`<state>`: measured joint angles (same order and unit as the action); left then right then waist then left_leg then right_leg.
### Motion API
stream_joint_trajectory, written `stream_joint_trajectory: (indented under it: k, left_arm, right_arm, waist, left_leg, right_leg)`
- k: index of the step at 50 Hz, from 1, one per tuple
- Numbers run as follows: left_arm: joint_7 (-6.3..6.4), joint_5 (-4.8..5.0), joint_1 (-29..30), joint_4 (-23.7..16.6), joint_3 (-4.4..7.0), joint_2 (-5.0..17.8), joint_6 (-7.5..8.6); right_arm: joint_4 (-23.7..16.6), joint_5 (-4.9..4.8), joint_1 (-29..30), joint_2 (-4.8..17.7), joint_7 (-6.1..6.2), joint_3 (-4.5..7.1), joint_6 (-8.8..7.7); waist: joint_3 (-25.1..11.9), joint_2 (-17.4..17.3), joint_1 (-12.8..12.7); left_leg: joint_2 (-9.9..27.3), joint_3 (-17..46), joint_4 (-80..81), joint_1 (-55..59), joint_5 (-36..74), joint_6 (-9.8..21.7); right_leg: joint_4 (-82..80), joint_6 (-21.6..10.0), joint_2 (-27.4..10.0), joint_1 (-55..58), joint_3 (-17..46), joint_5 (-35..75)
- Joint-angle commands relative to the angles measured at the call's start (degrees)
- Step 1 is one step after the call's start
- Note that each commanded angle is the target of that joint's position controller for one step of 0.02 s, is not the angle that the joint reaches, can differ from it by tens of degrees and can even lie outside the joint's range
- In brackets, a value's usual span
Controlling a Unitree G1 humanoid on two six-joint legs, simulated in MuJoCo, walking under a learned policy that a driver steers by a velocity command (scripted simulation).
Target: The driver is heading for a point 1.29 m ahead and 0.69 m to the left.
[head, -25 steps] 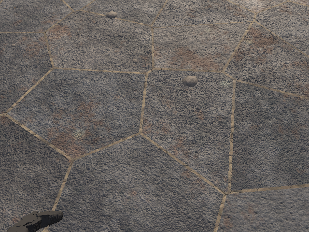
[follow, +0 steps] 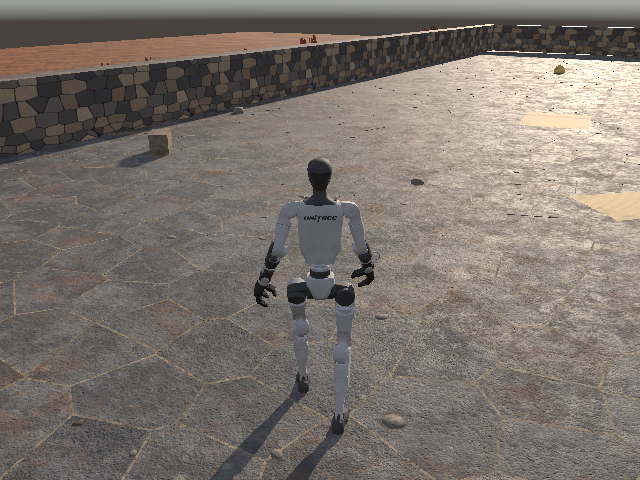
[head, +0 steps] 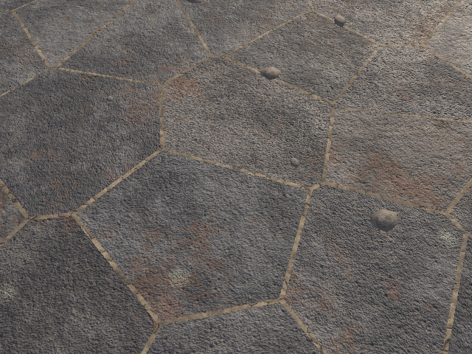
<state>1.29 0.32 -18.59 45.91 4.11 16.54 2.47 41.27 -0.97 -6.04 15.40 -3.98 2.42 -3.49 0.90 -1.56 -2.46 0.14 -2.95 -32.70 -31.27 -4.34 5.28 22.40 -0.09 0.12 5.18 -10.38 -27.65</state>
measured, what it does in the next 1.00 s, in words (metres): walks ahead, turning left: right foot, then left foot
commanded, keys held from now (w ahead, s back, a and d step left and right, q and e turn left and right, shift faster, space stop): w+q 1.00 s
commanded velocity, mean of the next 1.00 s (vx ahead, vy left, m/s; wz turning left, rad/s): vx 0.50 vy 0.00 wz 0.56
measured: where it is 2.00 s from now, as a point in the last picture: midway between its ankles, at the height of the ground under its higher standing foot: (116, 208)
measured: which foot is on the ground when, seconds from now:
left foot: down 0.00-0.48, up 0.50-0.96, down 0.98-1.00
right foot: down 0.00-0.02, up 0.04-0.44, down 0.46-0.98, up 1.00-1.00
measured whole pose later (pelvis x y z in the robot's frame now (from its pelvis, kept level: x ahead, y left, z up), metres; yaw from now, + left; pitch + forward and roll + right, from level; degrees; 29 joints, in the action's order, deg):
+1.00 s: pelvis +0.53 +0.12 +0.00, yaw +36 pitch +2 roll -1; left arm 0.8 0.8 -19.0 48.3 4.6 18.3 2.8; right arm 32.7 -1.4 -4.1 16.6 -2.8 3.8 -1.0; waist 3.2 -0.8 -3.5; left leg -0.4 -2.8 -35.7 -29.9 -8.2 5.9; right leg 35.7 2.5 -6.0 0.7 -12.7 -27.6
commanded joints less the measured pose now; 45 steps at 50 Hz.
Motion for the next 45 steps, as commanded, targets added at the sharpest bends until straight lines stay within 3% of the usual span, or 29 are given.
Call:
stream_joint_trajectory:
  k: [1,2,3,4,5,6,7,10,14,18,20,22,23,24,25,26,27,28,29,31,35,38,42,45]
  left_arm:
    - [0.81,-1.21,-2.4,-6.2,0.57,5.3,1.08]
    - [-0.41,-1.46,-3.0,-7.0,-0.95,2.7,3.2]
    - [-1.6,0.93,3.0,-8.0,0.16,7.2,4.91]
    - [-1.96,1.86,6.8,-9.4,-0.12,7.4,5.76]
    - [-1.65,0.73,8.1,-9.6,-0.17,6.9,6.04]
    - [-1.26,-0.53,8.0,-9.4,0.41,7.6,5.62]
    - [-1.25,-0.84,6.8,-9.4,0.61,7.6,4.89]
    - [-0.8,-1.34,5.6,-9.4,0.07,5.5,3.27]
    - [-0.96,-1.23,14.1,-11.1,-1.16,3.0,3.41]
    - [-1.96,0.05,19.1,-12.4,-0.63,4.7,4.31]
    - [-2.33,0.25,18.2,-12.3,0.17,6.3,4.81]
    - [-2.2,0.23,12.2,-10.9,1.24,7.6,5.35]
    - [-1.79,-0.64,6.3,-10.1,2.1,9.6,5.68]
    - [-1.4,-1.66,-0.8,-9.7,3.03,13.4,5.59]
    - [-1.83,-0.93,-5.0,-7.4,3.67,15.0,4.57]
    - [-1.8,-0.18,-2.7,-8.6,2.39,9.9,4.33]
    - [-1.48,-0.3,-0.4,-8.9,1.68,7.8,3.82]
    - [-1.43,-0.97,2.1,-8.9,1.24,6.9,3.59]
    - [-1.31,-1.15,3.8,-8.5,0.77,5.4,3.56]
    - [-1.22,-0.97,5.1,-7.6,0.53,4.5,3.87]
    - [-1.1,-0.88,4.4,-5.3,1.5,7.0,4.22]
    - [-0.92,-0.73,4.6,-4.1,1.78,8.2,3.7]
    - [-0.72,0.04,2.0,-2.0,2.19,10.0,2.79]
    - [-0.77,1.0,1.3,-1.0,2.79,11.7,1.86]
  right_arm:
    - [-0.9,0.12,-19.6,18.2,1.87,6.43,0.1]
    - [-1.7,-0.49,-18.9,17.2,1.66,5.7,-0.32]
    - [-1.8,-0.15,-18.8,13.4,1.8,4.64,-0.3]
    - [-2.1,-0.18,-16.1,11.3,2.05,4.12,-0.39]
    - [-2.8,-0.19,-12.3,10.1,2.16,3.67,-0.32]
    - [-3.8,0.23,-9.3,8.3,2.36,3.07,-0.31]
    - [-4.8,0.78,-7.8,8.0,2.56,2.84,-0.19]
    - [-5.0,0.57,-7.2,9.6,3.38,3.35,-0.4]
    - [-4.1,-0.3,-9.6,11.0,4.49,3.89,0.25]
    - [-2.8,-0.71,-13.5,10.9,4.82,3.97,1.21]
    - [-2.9,-0.56,-13.7,10.6,4.94,3.97,1.46]
    - [-3.5,-0.32,-12.2,9.4,4.89,3.7,1.61]
    - [-4.2,0.03,-12.0,6.7,4.69,2.75,1.36]
    - [-5.3,0.31,-15.6,3.0,4.61,1.62,0.91]
    - [-6.9,-0.89,-19.7,3.6,4.63,1.13,0.49]
    - [-5.7,-1.34,-17.6,9.0,4.69,2.39,0.63]
    - [-6.6,-0.92,-12.0,10.4,4.6,2.87,1.02]
    - [-7.3,-0.19,-9.4,9.8,4.51,2.92,1.21]
    - [-7.7,0.03,-8.4,9.1,4.28,3.16,1.38]
    - [-7.6,-0.74,-9.7,7.0,3.74,3.01,2.05]
    - [-9.0,-0.19,-6.2,4.8,3.57,2.34,2.65]
    - [-9.3,-0.3,-2.9,4.1,2.74,1.94,2.22]
    - [-11.1,-0.42,4.1,3.0,1.3,1.38,1.63]
    - [-12.6,-0.46,5.6,4.2,0.52,1.92,1.72]
  waist:
    - [-17.3,-6.5,8.9]
    - [-25.1,-11.1,7.1]
    - [-21.5,-6.0,10.2]
    - [-13.6,-2.7,9.3]
    - [-7.7,2.0,6.5]
    - [-4.9,1.8,4.4]
    - [-3.9,0.2,2.7]
    - [-2.8,-0.8,1.2]
    - [-1.8,-2.6,4.5]
    - [-2.3,-4.0,6.7]
    - [-2.4,-5.0,5.6]
    - [-3.7,-6.1,1.9]
    - [-8.6,-4.3,-1.1]
    - [-16.3,5.6,-1.9]
    - [-20.1,22.9,-0.6]
    - [-13.7,14.4,-1.9]
    - [-7.3,9.4,-2.7]
    - [-3.7,5.9,-1.7]
    - [-1.8,6.2,-0.5]
    - [-0.7,8.9,1.1]
    - [0.4,6.2,1.1]
    - [0.8,5.5,0.1]
    - [2.9,4.9,-2.4]
    - [3.3,5.6,-1.6]
  left_leg:
    - [10.8,22.9,1.1,43.4,0.8,12.5]
    - [19.4,50.7,10.9,55.3,-5.9,20.7]
    - [17.8,45.2,13.6,54.2,-10.9,17.2]
    - [15.7,37.3,14.3,46.2,-10.4,14.6]
    - [13.5,31.6,15.2,36.4,-5.5,12.9]
    - [11.7,27.5,16.4,29.1,0.4,12.2]
    - [10.4,26.0,17.8,24.3,3.7,12.3]
    - [8.3,20.6,19.5,16.8,11.1,12.5]
    - [3.8,15.6,18.2,13.1,6.3,8.5]
    - [5.6,21.1,14.4,17.7,-0.6,6.9]
    - [7.2,25.2,11.1,20.9,-2.4,5.8]
    - [6.0,26.3,5.9,20.7,-1.5,3.8]
    - [3.1,23.6,-3.2,17.8,-1.6,1.9]
    - [-3.4,16.7,-21.1,4.5,-13.6,-1.6]
    - [-5.0,12.0,-36.2,-10.8,-30.6,-3.6]
    - [-1.2,13.6,-42.2,-15.4,-26.6,-4.3]
    - [0.6,11.4,-43.5,-16.2,-21.7,-4.6]
    - [2.3,10.6,-41.7,-14.3,-17.9,-4.7]
    - [3.9,10.8,-39.2,-12.6,-15.6,-4.6]
    - [5.4,9.5,-36.5,-9.2,-13.7,-4.9]
    - [6.3,8.7,-29.0,-12.0,-8.2,-6.5]
    - [6.2,6.9,-19.6,-10.8,0.3,-6.4]
    - [4.9,2.9,-8.6,-7.7,4.9,-4.8]
    - [3.1,0.3,-4.5,-5.3,-0.7,-2.2]
  right_leg:
    - [45.0,0.1,-5.0,-28.1,0.7,36.9]
    - [58.5,1.8,5.3,-43.8,12.1,-5.8]
    - [60.6,0.3,1.1,-50.4,18.3,-3.3]
    - [56.6,-0.8,-1.5,-52.1,17.1,1.4]
    - [50.5,-0.8,-3.8,-50.2,16.1,4.6]
    - [46.0,-0.3,-5.4,-46.1,15.8,6.7]
    - [44.3,0.3,-5.8,-42.8,15.7,7.8]
    - [36.3,3.2,-5.8,-40.0,13.7,11.0]
    - [17.9,4.7,-2.7,-35.5,12.5,27.5]
    - [8.4,4.2,-0.2,-32.6,14.0,30.7]
    - [6.2,2.7,-0.1,-30.9,15.1,26.9]
    - [3.1,0.1,-0.2,-22.9,14.0,24.7]
    - [3.6,-2.6,-4.5,-12.3,17.2,23.5]
    - [3.5,-8.1,-16.3,6.1,32.2,18.5]
    - [-2.9,-14.3,-25.2,14.3,55.9,2.7]
    - [-5.3,-12.8,-23.6,9.8,54.0,-7.1]
    - [-5.6,-10.7,-21.3,3.0,44.3,-3.2]
    - [-6.6,-10.0,-19.0,-3.7,37.7,4.5]
    - [-7.7,-9.6,-16.9,-7.8,32.5,10.6]
    - [-10.2,-9.3,-14.6,-12.0,25.1,16.3]
    - [-12.9,-11.1,-15.6,-11.3,17.2,25.7]
    - [-13.0,-9.9,-14.5,-9.4,10.6,29.9]
    - [-12.6,-8.3,-14.8,-6.6,5.1,31.5]
    - [-8.9,-7.0,-16.3,-2.0,2.5,42.3]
